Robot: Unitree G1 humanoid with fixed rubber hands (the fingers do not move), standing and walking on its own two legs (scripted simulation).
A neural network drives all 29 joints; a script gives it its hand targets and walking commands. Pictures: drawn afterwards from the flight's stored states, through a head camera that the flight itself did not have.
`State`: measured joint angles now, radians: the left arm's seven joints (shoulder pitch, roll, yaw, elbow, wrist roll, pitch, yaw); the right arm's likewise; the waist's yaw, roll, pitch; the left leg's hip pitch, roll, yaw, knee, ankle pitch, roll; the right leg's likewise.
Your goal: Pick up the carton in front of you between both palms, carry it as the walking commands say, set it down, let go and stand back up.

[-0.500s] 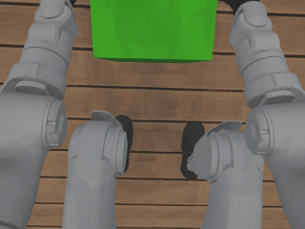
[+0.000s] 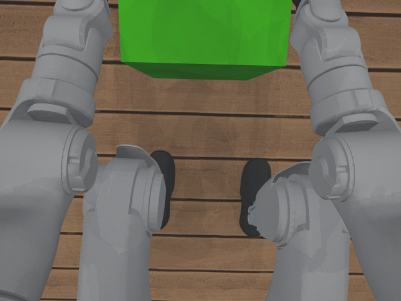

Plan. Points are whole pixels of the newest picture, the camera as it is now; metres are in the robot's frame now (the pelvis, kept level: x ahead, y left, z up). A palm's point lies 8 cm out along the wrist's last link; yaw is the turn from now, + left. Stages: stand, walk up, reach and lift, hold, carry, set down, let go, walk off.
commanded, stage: reach and lift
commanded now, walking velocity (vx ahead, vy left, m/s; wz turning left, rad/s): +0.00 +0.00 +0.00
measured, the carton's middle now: (203, 11) +0.54 +0.05 -0.23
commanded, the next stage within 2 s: none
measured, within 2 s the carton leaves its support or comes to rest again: neither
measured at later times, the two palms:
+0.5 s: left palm out of the picture +0.48 +0.20 +0.05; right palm out of the picture +0.51 -0.09 +0.05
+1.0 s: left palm out of the picture +0.45 +0.19 +0.20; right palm out of the picture +0.48 -0.11 +0.20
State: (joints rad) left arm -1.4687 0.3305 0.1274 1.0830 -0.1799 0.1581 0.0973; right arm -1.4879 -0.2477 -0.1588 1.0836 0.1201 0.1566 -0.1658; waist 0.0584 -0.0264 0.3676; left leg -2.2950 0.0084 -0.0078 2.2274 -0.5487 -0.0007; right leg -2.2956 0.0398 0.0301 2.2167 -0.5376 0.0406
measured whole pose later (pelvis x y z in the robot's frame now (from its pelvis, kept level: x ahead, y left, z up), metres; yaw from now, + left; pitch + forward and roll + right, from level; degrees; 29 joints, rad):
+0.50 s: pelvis +0.00 -0.01 +0.11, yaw +3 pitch +43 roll -1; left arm -1.12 0.07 0.49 0.78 0.22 0.36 0.03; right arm -1.11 0.01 -0.50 0.76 -0.21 0.35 -0.08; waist 0.04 -0.04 -0.13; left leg -2.11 -0.05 -0.05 1.84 -0.47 -0.03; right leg -2.09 0.09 0.05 1.85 -0.50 0.05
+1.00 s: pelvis +0.04 -0.01 +0.23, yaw +4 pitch +35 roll +0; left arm -0.76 -0.04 0.42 0.62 0.20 0.38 0.02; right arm -0.75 0.09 -0.41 0.62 -0.18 0.37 -0.07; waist 0.03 -0.02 -0.23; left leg -1.60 -0.04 -0.06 1.46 -0.47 -0.03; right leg -1.58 0.07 0.06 1.47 -0.50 0.03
